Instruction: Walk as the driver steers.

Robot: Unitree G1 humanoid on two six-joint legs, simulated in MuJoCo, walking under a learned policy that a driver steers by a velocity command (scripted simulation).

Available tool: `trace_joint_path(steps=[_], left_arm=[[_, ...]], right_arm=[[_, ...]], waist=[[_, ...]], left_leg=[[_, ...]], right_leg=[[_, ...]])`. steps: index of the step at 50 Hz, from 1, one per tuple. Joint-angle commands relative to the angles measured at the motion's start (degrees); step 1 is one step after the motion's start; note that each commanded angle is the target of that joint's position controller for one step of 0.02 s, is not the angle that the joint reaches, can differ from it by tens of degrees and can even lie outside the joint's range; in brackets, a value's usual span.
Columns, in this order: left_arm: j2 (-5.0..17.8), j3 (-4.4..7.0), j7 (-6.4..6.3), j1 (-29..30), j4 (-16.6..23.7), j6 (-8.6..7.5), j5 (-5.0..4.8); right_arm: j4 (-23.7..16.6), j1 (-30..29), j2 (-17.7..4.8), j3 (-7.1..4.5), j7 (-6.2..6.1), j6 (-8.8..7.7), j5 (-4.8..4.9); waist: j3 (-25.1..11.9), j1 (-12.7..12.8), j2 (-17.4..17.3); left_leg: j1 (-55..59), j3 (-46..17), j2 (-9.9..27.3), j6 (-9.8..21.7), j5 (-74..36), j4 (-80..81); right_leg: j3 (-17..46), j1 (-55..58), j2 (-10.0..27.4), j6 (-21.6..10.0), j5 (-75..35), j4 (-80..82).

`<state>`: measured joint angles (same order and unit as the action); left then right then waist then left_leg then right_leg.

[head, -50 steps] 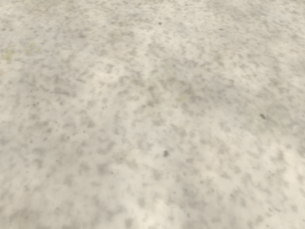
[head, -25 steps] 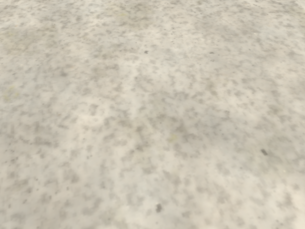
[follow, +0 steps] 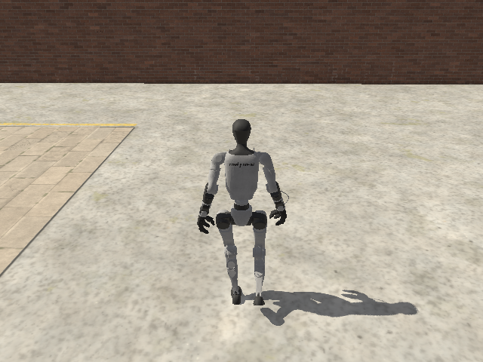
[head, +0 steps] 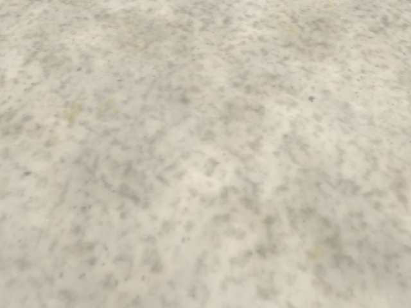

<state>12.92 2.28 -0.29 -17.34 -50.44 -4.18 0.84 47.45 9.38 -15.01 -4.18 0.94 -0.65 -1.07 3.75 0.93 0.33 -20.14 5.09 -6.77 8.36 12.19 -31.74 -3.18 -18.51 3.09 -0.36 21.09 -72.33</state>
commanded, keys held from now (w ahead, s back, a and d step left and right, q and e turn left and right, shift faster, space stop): w+q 0.30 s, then w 0.34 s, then w+e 0.36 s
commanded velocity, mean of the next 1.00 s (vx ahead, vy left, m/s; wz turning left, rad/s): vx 0.50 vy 0.00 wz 0.20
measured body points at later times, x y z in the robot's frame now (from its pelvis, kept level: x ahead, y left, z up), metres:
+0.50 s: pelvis +0.28 -0.03 +0.00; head +0.31 -0.03 +0.45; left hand +0.41 +0.25 -0.09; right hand +0.34 -0.31 -0.13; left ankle +0.09 +0.03 -0.66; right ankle +0.38 -0.10 -0.72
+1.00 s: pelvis +0.52 +0.06 +0.01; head +0.54 +0.08 +0.46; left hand +0.44 +0.31 -0.14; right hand +0.75 -0.13 -0.08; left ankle +0.57 +0.16 -0.72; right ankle +0.40 -0.09 -0.67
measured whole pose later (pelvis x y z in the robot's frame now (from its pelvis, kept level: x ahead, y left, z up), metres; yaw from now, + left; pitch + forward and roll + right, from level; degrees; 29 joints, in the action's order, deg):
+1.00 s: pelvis +0.52 +0.06 +0.01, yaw +8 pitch +1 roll -1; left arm 14.2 3.0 0.3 -24.8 -52.4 -2.7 0.1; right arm 42.2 4.0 -13.0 -0.5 0.1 -4.3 -2.7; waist 1.8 4.1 0.4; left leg -22.6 3.3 0.2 3.0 9.9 -31.6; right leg 2.7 -12.5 -2.4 -4.1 26.0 -51.1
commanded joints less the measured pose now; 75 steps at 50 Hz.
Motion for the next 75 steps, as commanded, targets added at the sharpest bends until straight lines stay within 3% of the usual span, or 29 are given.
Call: trace_joint_path(steps=[1,5,15,18,20,21,22,23,24,25,27,31,35,38,42,45,46,47,48,49,50,53,57,62,68,71,73,74,75], left_arm=[[6.6,1.21,0.17,0.2,5.6,-0.28,1.41],[5.2,0.97,0.90,2.6,7.3,2.39,2.05],[5.8,-0.02,1.68,22.3,14.8,1.64,1.01],[6.8,0.05,1.69,19.5,14.7,0.84,0.83],[8.9,1.09,0.90,9.3,11.4,0.20,0.88],[10.3,1.75,0.25,1.6,9.5,-0.49,1.27],[14.3,2.54,-0.69,-7.5,9.0,-0.82,2.49],[19.3,3.93,-0.38,-7.2,7.7,-0.10,2.69],[13.6,3.07,0.22,-2.8,8.5,0.53,1.08],[9.4,2.09,0.50,1.6,9.1,0.49,0.52],[6.9,1.29,0.56,2.9,7.9,-0.06,0.81],[7.3,1.30,1.05,-1.1,4.4,-1.91,-0.20],[7.1,1.22,1.14,-4.6,2.1,-1.55,-0.74],[8.4,1.68,1.03,-7.2,0.7,-1.18,-0.67],[9.9,2.13,0.82,-9.4,-0.3,-0.60,-0.35],[11.1,2.62,0.53,-7.2,0.0,-0.20,-0.31],[9.9,2.36,0.66,-7.3,0.1,-0.26,-0.63],[6.9,1.58,0.79,-6.0,2.6,-0.53,-1.04],[2.7,0.88,0.47,-11.4,4.4,-0.10,-2.32],[8.0,2.07,0.04,-10.3,2.7,1.08,-0.56],[7.7,2.35,0.59,-7.6,2.6,1.39,-0.22],[5.6,2.35,1.93,-5.3,2.6,2.83,0.84],[4.4,2.26,3.10,-0.1,4.8,4.19,1.05],[3.5,1.44,4.15,9.5,8.3,4.25,1.02],[3.6,0.59,4.99,18.7,12.3,3.97,1.46],[5.0,1.29,4.22,15.1,11.9,3.96,1.74],[7.5,2.95,3.04,0.8,7.7,3.01,2.14],[12.7,4.70,2.01,-7.2,5.7,2.81,2.61],[19.1,6.09,1.61,-3.6,7.4,3.36,1.01]], right_arm=[[-1.0,5.3,-6.2,-1.54,-1.16,-1.08,0.82],[-0.5,8.1,-8.3,-1.79,-0.61,-2.81,1.12],[0.2,18.3,-9.4,-1.97,-1.24,-2.29,0.35],[-0.3,16.7,-9.8,-1.87,-1.88,-2.56,0.09],[-0.3,14.7,-10.4,-1.80,-1.68,-3.11,0.08],[-0.1,14.4,-9.8,-1.51,-1.28,-3.46,0.32],[-1.8,15.5,-5.6,-0.29,-1.01,-3.85,0.55],[-1.8,24.4,-2.8,0.03,-0.87,-3.58,2.11],[-0.2,21.5,-7.0,-0.27,-1.38,-2.90,-0.12],[-0.9,16.1,-7.1,-0.33,-0.85,-2.82,-0.37],[-2.0,11.9,-5.8,0.07,-0.10,-2.53,-0.72],[-2.1,11.1,-4.3,0.66,0.86,-1.24,-1.43],[-5.7,0.0,-2.8,1.84,1.39,-1.44,-1.74],[-7.4,-6.2,-1.2,2.98,1.60,-1.86,-1.07],[-8.6,-9.7,-2.6,2.94,0.84,-2.50,-0.53],[-6.8,-2.7,-4.6,2.02,-0.16,-3.56,-0.61],[-4.6,4.3,-6.9,1.08,-0.89,-4.38,-1.40],[-4.0,13.8,-11.5,-0.08,-1.79,-4.91,-2.77],[-4.1,14.1,-16.3,-1.38,-1.87,-3.91,-2.63],[-4.6,11.2,-11.2,-0.51,-1.65,-3.25,-1.47],[-5.2,7.2,-6.7,0.68,-1.45,-3.34,-1.02],[-4.2,4.7,-3.2,1.51,-1.56,-4.51,-0.53],[-2.2,7.8,-4.2,0.86,-1.56,-5.94,0.26],[0.0,10.7,-4.2,0.64,-1.50,-5.68,-0.11],[2.5,15.0,-6.8,-0.15,-2.03,-4.69,-0.17],[3.4,15.1,-9.3,-0.67,-2.48,-3.48,-0.26],[3.0,14.3,-10.4,-0.85,-2.43,-2.39,-0.02],[1.0,14.7,-7.9,-0.16,-2.23,-2.48,-0.33],[-3.7,14.2,-3.3,0.47,-1.11,-3.03,0.26]], waist=[[-2.9,0.1,1.9],[-3.0,0.6,-0.4],[-1.3,-6.8,-4.1],[-1.7,-4.7,-5.3],[-5.5,0.0,-4.7],[-9.8,3.9,-2.3],[-18.0,6.6,3.9],[-21.2,1.4,18.6],[-13.5,0.4,7.2],[-6.6,0.1,1.9],[-3.1,-0.9,2.4],[-3.7,-2.2,5.0],[-0.7,-0.5,4.4],[-0.3,1.1,4.5],[-1.1,1.8,4.8],[-3.6,-2.4,4.1],[-7.8,-5.0,0.8],[-16.0,-8.9,-6.0],[-19.5,-5.9,-17.9],[-13.9,-5.0,-9.3],[-7.3,-3.4,-5.0],[-2.6,-0.7,-7.0],[-2.6,-0.2,-5.3],[0.1,-1.5,-4.7],[2.1,-3.8,-4.5],[-1.5,-1.4,-6.3],[-9.9,5.1,-4.0],[-16.0,7.6,2.1],[-19.7,3.3,15.1]], left_leg=[[13.7,-23.5,17.3,9.7,-17.2,18.4],[9.9,-19.6,13.5,8.8,-21.3,19.9],[21.0,-24.1,13.1,5.1,-25.5,15.2],[20.9,-24.6,14.6,2.8,-29.3,12.8],[18.9,-22.9,13.1,0.6,-40.5,4.1],[15.6,-20.0,9.9,-0.6,-38.4,-6.4],[7.8,-16.6,6.6,-1.8,-20.1,-22.8],[-8.5,-11.7,-3.0,-3.8,18.2,-36.9],[-13.8,-13.9,1.8,-3.2,15.0,-41.0],[-13.6,-13.6,3.6,-3.4,9.7,-39.6],[-11.8,-12.4,6.5,-3.9,6.3,-34.8],[-11.5,-10.0,7.3,-5.5,4.4,-30.9],[-16.5,-5.2,10.9,-8.0,-2.7,-20.0],[-12.5,-3.4,9.8,-9.3,-7.2,-9.2],[-7.5,-3.3,8.0,-8.7,-7.1,-2.7],[4.1,-3.6,6.3,-6.9,-3.6,4.4],[14.9,-5.6,8.0,-5.4,-3.7,7.0],[27.7,-19.0,21.5,-2.3,5.3,9.1],[35.4,-40.0,33.4,2.5,12.6,16.0],[29.2,-41.1,31.8,3.0,17.5,17.3],[23.0,-32.7,28.8,1.9,15.4,18.2],[14.2,-16.1,22.3,-1.0,-1.9,21.7],[15.2,-8.1,22.0,-0.2,-12.6,23.2],[16.6,0.1,20.7,-0.2,-17.1,23.7],[22.7,6.1,22.6,-1.4,-25.7,20.6],[26.3,9.2,22.9,-2.4,-50.3,8.9],[21.0,10.8,21.8,-3.8,-48.5,-12.8],[7.6,10.6,19.9,-5.6,-25.4,-30.0],[-17.4,4.9,6.5,-9.4,18.9,-50.1]], right_leg=[[5.4,-15.6,3.8,0.9,-2.5,3.0],[3.5,-15.2,3.5,3.1,-6.3,11.2],[3.5,-21.0,-0.7,3.0,-18.6,33.7],[3.5,-12.4,-1.9,0.5,-16.9,40.1],[1.9,2.4,-4.9,-2.0,-13.5,43.5],[3.1,13.0,-2.9,-3.7,-14.5,46.2],[18.1,25.5,10.6,-6.7,-4.4,47.1],[46.0,33.8,22.0,-14.2,-2.0,55.6],[46.4,27.0,20.0,-13.6,5.8,57.3],[36.5,19.5,17.2,-12.6,4.0,57.9],[24.1,13.0,11.9,-10.3,-9.1,59.6],[15.7,11.8,9.3,-10.8,-22.6,61.7],[12.5,11.9,7.1,-11.8,-23.9,64.8],[10.8,10.9,5.6,-11.0,-27.4,63.5],[13.4,13.1,7.3,-10.3,-31.9,59.1],[15.1,12.7,7.0,-8.5,-34.5,50.9],[12.8,9.4,3.6,-7.3,-33.6,41.1],[9.3,1.0,-0.4,-5.9,-19.6,25.2],[3.6,-15.2,-7.7,-4.6,9.9,11.3],[6.6,-18.8,-4.1,-5.3,8.4,5.2],[7.5,-19.1,-1.9,-5.3,3.1,5.1],[6.2,-15.5,1.2,-3.3,-3.1,7.9],[5.4,-19.4,1.8,-1.8,-9.2,8.1],[3.2,-22.4,2.0,-1.0,-18.0,19.2],[-3.1,-17.6,0.1,-4.7,-16.1,33.6],[-6.4,-9.2,-5.2,-8.2,-7.1,36.2],[-5.4,8.8,-9.0,-11.5,-7.3,42.5],[9.3,23.7,1.5,-14.4,-0.4,44.7],[42.8,37.6,16.3,-23.0,-0.5,53.0]])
